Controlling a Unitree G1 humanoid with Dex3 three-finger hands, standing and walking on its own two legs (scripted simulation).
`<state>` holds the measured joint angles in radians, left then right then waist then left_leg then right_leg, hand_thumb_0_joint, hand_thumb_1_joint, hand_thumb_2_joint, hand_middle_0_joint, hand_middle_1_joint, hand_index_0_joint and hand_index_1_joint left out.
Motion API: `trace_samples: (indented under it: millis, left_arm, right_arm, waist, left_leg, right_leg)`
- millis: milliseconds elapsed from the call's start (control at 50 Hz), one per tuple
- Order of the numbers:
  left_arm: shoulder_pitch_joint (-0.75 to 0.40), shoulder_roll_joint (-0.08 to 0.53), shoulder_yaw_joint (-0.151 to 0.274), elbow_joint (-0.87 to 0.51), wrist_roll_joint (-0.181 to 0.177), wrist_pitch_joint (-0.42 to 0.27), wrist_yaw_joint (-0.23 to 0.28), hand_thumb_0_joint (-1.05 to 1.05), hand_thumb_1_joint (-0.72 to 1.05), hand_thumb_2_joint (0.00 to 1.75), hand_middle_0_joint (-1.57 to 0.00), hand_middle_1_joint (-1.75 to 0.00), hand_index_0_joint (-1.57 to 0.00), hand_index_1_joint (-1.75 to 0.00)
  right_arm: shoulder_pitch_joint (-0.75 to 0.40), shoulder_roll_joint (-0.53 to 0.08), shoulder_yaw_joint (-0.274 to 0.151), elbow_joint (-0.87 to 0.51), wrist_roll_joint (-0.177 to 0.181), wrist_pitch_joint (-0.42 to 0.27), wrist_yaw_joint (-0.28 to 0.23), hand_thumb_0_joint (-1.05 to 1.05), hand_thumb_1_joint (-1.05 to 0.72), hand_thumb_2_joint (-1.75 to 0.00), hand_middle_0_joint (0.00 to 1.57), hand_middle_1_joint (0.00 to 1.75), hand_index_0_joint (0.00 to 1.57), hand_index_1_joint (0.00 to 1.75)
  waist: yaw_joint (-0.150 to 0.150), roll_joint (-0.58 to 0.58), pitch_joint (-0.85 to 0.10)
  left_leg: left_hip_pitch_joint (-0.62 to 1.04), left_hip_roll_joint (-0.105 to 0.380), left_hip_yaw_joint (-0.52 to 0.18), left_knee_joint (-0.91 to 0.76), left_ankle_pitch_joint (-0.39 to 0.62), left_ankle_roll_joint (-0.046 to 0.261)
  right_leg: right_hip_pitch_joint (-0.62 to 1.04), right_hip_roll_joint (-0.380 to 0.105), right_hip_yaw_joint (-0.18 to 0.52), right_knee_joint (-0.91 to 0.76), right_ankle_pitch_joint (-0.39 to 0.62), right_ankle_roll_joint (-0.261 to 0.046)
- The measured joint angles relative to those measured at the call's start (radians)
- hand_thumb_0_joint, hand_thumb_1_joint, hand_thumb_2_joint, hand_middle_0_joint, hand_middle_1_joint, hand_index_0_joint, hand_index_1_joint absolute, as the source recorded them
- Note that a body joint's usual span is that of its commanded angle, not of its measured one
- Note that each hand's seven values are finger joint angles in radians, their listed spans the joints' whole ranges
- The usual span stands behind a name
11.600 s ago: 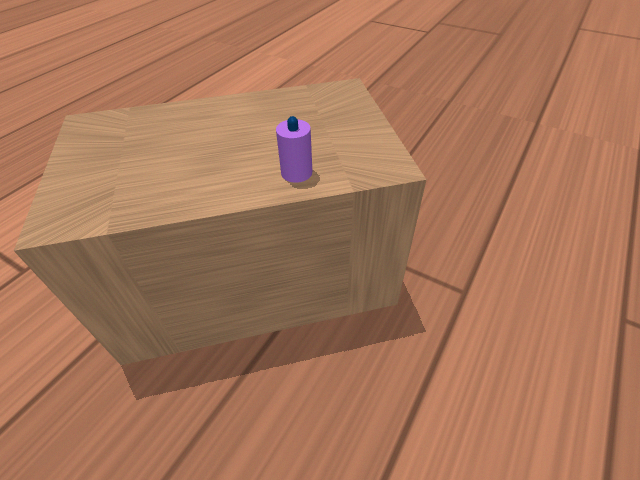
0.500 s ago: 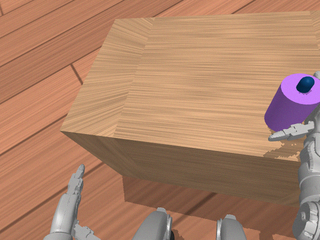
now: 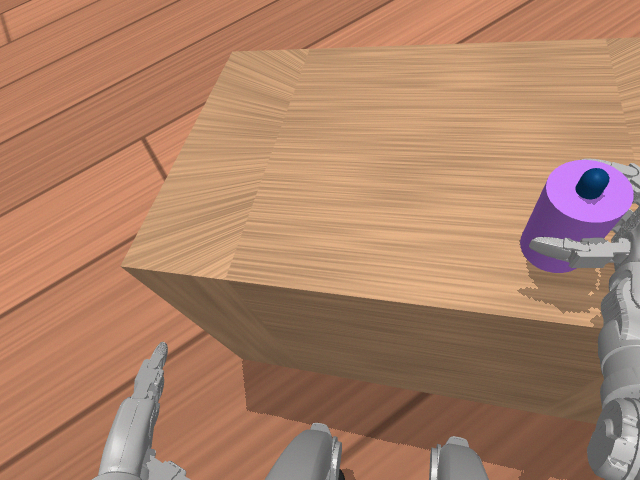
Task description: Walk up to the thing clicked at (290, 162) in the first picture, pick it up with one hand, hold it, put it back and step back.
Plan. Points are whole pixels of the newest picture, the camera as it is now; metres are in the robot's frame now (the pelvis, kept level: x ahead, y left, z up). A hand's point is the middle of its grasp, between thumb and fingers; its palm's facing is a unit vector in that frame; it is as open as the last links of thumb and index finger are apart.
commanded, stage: close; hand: right
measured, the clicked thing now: (572, 214) +0.47 -0.22 +0.02
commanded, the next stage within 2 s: settle in 0.12 s
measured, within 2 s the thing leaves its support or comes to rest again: leaves its support in 0.80 s
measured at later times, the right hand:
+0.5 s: hand (586, 219) +0.46 -0.23 +0.02, palm faces +0.24 +0.97 +0.00, open 11.4 cm
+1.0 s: hand (589, 215) +0.45 -0.23 +0.04, palm faces +0.25 +0.97 -0.03, open 11.5 cm
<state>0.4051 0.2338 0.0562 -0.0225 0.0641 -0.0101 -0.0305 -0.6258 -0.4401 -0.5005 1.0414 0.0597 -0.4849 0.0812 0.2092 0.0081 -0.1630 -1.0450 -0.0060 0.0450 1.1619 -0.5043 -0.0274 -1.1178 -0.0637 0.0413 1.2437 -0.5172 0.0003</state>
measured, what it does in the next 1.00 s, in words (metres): stands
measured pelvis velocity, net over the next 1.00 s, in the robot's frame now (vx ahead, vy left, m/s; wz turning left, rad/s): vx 0.02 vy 0.00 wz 0.00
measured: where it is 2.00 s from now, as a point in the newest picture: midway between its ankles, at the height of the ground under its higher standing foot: outside the picture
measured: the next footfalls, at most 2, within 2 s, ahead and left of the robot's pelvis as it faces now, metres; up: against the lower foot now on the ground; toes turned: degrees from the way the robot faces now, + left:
none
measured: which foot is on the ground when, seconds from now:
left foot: down 0.00-1.00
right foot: down 0.00-1.00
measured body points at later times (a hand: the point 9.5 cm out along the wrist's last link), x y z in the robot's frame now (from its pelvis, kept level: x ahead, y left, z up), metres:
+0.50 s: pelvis +0.00 +0.00 +0.01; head +0.12 -0.04 +0.44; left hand +0.16 +0.26 +0.02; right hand +0.45 -0.28 +0.02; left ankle +0.03 +0.14 -0.63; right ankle +0.03 -0.11 -0.63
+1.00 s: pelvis +0.02 +0.00 +0.03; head +0.12 -0.04 +0.47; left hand +0.18 +0.27 +0.02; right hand +0.43 -0.28 +0.05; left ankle +0.03 +0.14 -0.63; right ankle +0.03 -0.11 -0.63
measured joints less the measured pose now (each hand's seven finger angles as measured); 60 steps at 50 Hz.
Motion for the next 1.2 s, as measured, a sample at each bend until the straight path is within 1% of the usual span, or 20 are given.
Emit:
trace_samples:
  millis: [100,180,280,360,400,460,540,640,680,720,800,840,900,960,1000,1020,1060,1120,1180,1200]
  left_arm:
    - [-0.003,0.007,0.005,-0.015,0.001,0.001,0.005,-0.01,-0.54,0.06,-0.05,-0.05,-0.05,-0.05]
    - [0.008,0.013,0.009,-0.037,-0.002,0.000,0.003,-0.01,-0.53,0.05,-0.05,-0.05,-0.05,-0.04]
    - [0.015,0.021,0.022,-0.018,-0.002,-0.014,0.009,-0.01,-0.52,0.05,-0.05,-0.05,-0.05,-0.04]
    - [-0.002,0.015,0.012,-0.006,0.003,-0.010,0.014,-0.01,-0.53,0.05,-0.05,-0.05,-0.05,-0.05]
    - [-0.006,0.007,-0.003,-0.011,0.003,-0.008,0.014,-0.01,-0.53,0.05,-0.05,-0.05,-0.05,-0.05]
    - [0.002,-0.003,-0.020,-0.019,0.001,-0.008,0.010,-0.01,-0.53,0.06,-0.06,-0.05,-0.05,-0.05]
    - [0.013,0.001,-0.015,0.004,-0.004,-0.008,0.009,-0.01,-0.54,0.06,-0.06,-0.06,-0.05,-0.05]
    - [-0.019,0.017,0.004,0.071,-0.008,-0.001,0.022,-0.01,-0.54,0.07,-0.06,-0.06,-0.05,-0.06]
    - [-0.037,0.018,-0.002,0.080,-0.008,0.001,0.028,-0.01,-0.54,0.07,-0.06,-0.05,-0.05,-0.05]
    - [-0.051,0.012,-0.014,0.095,-0.010,-0.008,0.032,-0.01,-0.55,0.07,-0.06,-0.05,-0.05,-0.05]
    - [-0.058,-0.008,-0.036,0.109,-0.010,-0.013,0.027,-0.01,-0.55,0.07,-0.06,-0.05,-0.05,-0.05]
    - [-0.058,-0.015,-0.033,0.132,-0.011,-0.018,0.024,-0.01,-0.55,0.07,-0.06,-0.05,-0.05,-0.05]
    - [-0.058,-0.010,-0.024,0.143,-0.012,-0.007,0.023,-0.01,-0.55,0.07,-0.06,-0.05,-0.05,-0.05]
    - [-0.064,-0.001,-0.013,0.163,-0.018,-0.011,0.026,-0.01,-0.55,0.07,-0.06,-0.05,-0.05,-0.05]
    - [-0.074,0.006,-0.012,0.158,-0.020,-0.002,0.030,-0.01,-0.55,0.07,-0.06,-0.05,-0.05,-0.05]
    - [-0.076,0.008,-0.012,0.153,-0.019,-0.005,0.031,-0.01,-0.55,0.07,-0.06,-0.05,-0.05,-0.05]
    - [-0.078,0.007,-0.010,0.164,-0.020,-0.023,0.032,-0.01,-0.55,0.07,-0.06,-0.05,-0.05,-0.05]
    - [-0.077,0.002,-0.017,0.158,-0.021,-0.014,0.030,-0.01,-0.54,0.07,-0.06,-0.05,-0.05,-0.05]
    - [-0.068,-0.004,-0.010,0.171,-0.022,-0.028,0.027,-0.01,-0.54,0.06,-0.05,-0.05,-0.05,-0.05]
    - [-0.066,-0.005,-0.008,0.176,-0.022,-0.025,0.028,-0.01,-0.53,0.06,-0.05,-0.05,-0.05,-0.05]
  right_arm:
    - [-0.023,-0.017,-0.002,0.022,-0.011,0.001,0.006,-0.01,0.37,-0.50,0.74,0.65,0.82,0.66]
    - [-0.021,-0.025,-0.006,0.025,-0.016,0.013,-0.003,0.00,0.39,-0.66,0.72,0.71,0.79,0.73]
    - [-0.030,-0.031,-0.010,0.040,-0.009,0.010,0.002,-0.01,0.46,-0.75,0.69,0.81,0.77,0.83]
    - [-0.028,-0.030,-0.008,0.023,-0.014,0.004,0.010,-0.01,0.50,-0.82,0.67,0.87,0.74,0.90]
    - [-0.023,-0.029,-0.005,0.016,-0.018,0.007,0.008,-0.01,0.51,-0.84,0.66,0.90,0.73,0.93]
    - [-0.008,-0.022,-0.004,0.001,-0.019,0.032,0.006,-0.01,0.52,-0.86,0.65,0.93,0.71,0.96]
    - [0.026,0.000,0.003,-0.030,-0.016,0.067,-0.001,-0.01,0.55,-0.89,0.64,0.96,0.71,1.00]
    - [0.046,0.018,0.029,-0.047,-0.017,0.076,-0.022,-0.01,0.57,-0.92,0.64,0.97,0.70,1.01]
    - [0.053,0.020,0.044,-0.059,-0.021,0.079,-0.030,-0.01,0.57,-0.93,0.64,0.97,0.71,1.01]
    - [0.058,0.024,0.063,-0.055,-0.016,0.078,-0.031,-0.01,0.58,-0.93,0.64,0.98,0.71,1.01]
    - [0.091,0.038,0.076,-0.085,-0.016,0.094,-0.032,-0.01,0.58,-0.94,0.64,0.98,0.71,1.02]
    - [0.102,0.044,0.086,-0.086,-0.005,0.097,-0.036,-0.01,0.59,-0.94,0.64,0.98,0.71,1.02]
    - [0.123,0.057,0.081,-0.128,-0.004,0.112,-0.051,-0.01,0.59,-0.95,0.64,0.99,0.71,1.03]
    - [0.106,0.058,0.093,-0.096,0.017,0.089,-0.063,-0.01,0.59,-0.95,0.64,0.99,0.70,1.03]
    - [0.102,0.061,0.082,-0.105,0.006,0.099,-0.063,-0.01,0.59,-0.95,0.63,1.00,0.70,1.04]
    - [0.099,0.056,0.084,-0.103,0.002,0.098,-0.062,-0.01,0.59,-0.95,0.63,1.00,0.70,1.04]
    - [0.083,0.047,0.100,-0.072,0.011,0.083,-0.056,-0.01,0.60,-0.96,0.63,1.01,0.69,1.05]
    - [0.088,0.049,0.084,-0.097,-0.001,0.100,-0.043,-0.01,0.60,-0.96,0.62,1.02,0.69,1.06]
    - [0.087,0.044,0.096,-0.084,0.016,0.092,-0.041,-0.01,0.61,-0.98,0.62,1.03,0.69,1.07]
    - [0.090,0.050,0.093,-0.094,0.016,0.101,-0.042,-0.01,0.61,-0.98,0.62,1.03,0.69,1.07]
  waist:
    - [0.003,0.002,0.005]
    - [0.009,0.006,0.009]
    - [0.011,0.005,0.011]
    - [0.006,0.006,0.011]
    - [0.006,0.006,0.013]
    - [0.005,0.004,0.013]
    - [-0.001,0.000,0.010]
    - [-0.012,0.007,0.018]
    - [-0.015,0.014,0.024]
    - [-0.018,0.018,0.029]
    - [-0.021,0.021,0.028]
    - [-0.024,0.016,0.027]
    - [-0.032,0.011,0.031]
    - [-0.038,0.008,0.043]
    - [-0.039,0.012,0.045]
    - [-0.040,0.015,0.046]
    - [-0.041,0.018,0.049]
    - [-0.039,0.024,0.048]
    - [-0.039,0.023,0.050]
    - [-0.040,0.022,0.051]
  left_leg:
    - [-0.008,-0.001,-0.001,0.004,0.003,0.000]
    - [0.002,-0.002,-0.002,-0.004,0.007,0.002]
    - [0.003,-0.004,0.002,-0.011,0.010,0.003]
    - [-0.009,-0.005,-0.002,-0.002,0.008,0.003]
    - [-0.006,-0.005,-0.002,-0.002,0.007,0.004]
    - [0.010,-0.004,-0.002,-0.014,0.007,0.004]
    - [0.041,-0.003,-0.001,-0.038,0.009,0.003]
    - [0.076,-0.004,-0.005,-0.064,0.014,0.003]
    - [0.091,-0.006,-0.008,-0.076,0.017,0.003]
    - [0.110,-0.005,-0.007,-0.091,0.021,0.003]
    - [0.146,-0.005,-0.010,-0.124,0.029,0.003]
    - [0.161,-0.003,-0.010,-0.138,0.031,0.002]
    - [0.180,-0.003,-0.016,-0.151,0.034,0.000]
    - [0.202,-0.001,-0.016,-0.163,0.037,-0.002]
    - [0.207,-0.001,-0.019,-0.169,0.041,-0.002]
    - [0.211,-0.001,-0.021,-0.172,0.043,-0.002]
    - [0.219,0.001,-0.020,-0.179,0.045,-0.002]
    - [0.223,0.001,-0.022,-0.187,0.050,-0.002]
    - [0.235,0.002,-0.022,-0.196,0.054,-0.003]
    - [0.236,0.003,-0.022,-0.198,0.055,-0.003]
  right_leg:
    - [-0.007,-0.001,-0.001,0.002,0.004,0.000]
    - [0.004,-0.002,-0.002,-0.007,0.008,0.002]
    - [0.003,-0.003,0.003,-0.011,0.010,0.002]
    - [-0.006,-0.005,-0.001,-0.004,0.007,0.003]
    - [-0.002,-0.004,-0.001,-0.006,0.007,0.004]
    - [0.014,-0.003,-0.001,-0.018,0.008,0.004]
    - [0.043,-0.002,-0.002,-0.040,0.009,0.004]
    - [0.080,-0.004,-0.006,-0.064,0.011,0.003]
    - [0.097,-0.005,-0.010,-0.076,0.013,0.003]
    - [0.115,-0.004,-0.009,-0.091,0.017,0.003]
    - [0.152,-0.004,-0.014,-0.125,0.025,0.004]
    - [0.167,-0.002,-0.014,-0.138,0.028,0.004]
    - [0.189,-0.003,-0.021,-0.152,0.029,0.002]
    - [0.210,0.000,-0.021,-0.164,0.032,0.000]
    - [0.216,0.000,-0.025,-0.172,0.036,-0.001]
    - [0.222,0.000,-0.027,-0.176,0.037,-0.001]
    - [0.230,0.002,-0.026,-0.184,0.041,-0.001]
    - [0.236,0.002,-0.029,-0.195,0.047,0.000]
    - [0.247,0.004,-0.028,-0.203,0.050,0.000]
    - [0.248,0.005,-0.028,-0.205,0.052,-0.001]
